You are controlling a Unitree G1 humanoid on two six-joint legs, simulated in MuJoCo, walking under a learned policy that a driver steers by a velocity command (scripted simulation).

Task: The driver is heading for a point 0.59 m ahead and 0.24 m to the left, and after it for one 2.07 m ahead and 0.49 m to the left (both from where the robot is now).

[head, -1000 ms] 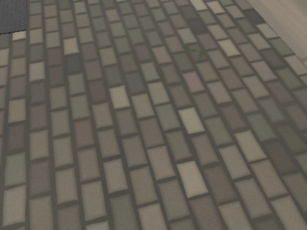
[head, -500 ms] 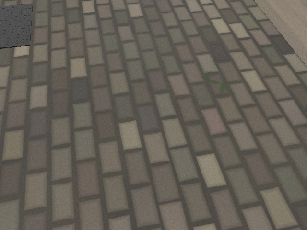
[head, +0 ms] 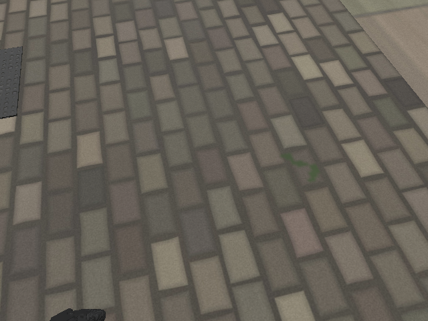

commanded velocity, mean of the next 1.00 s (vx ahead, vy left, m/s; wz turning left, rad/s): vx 0.45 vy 0.00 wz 0.53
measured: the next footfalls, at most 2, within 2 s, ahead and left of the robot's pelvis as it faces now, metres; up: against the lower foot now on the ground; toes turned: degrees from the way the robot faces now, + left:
left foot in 0.48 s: +0.39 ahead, +0.18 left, +0.00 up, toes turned +21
right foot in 0.96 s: +0.73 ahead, +0.13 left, +0.00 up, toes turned +36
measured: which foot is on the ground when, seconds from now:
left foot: up 0.00-0.46, down 0.48-0.98, up 1.00-1.00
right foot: down 0.00-0.50, up 0.52-0.94, down 0.96-1.00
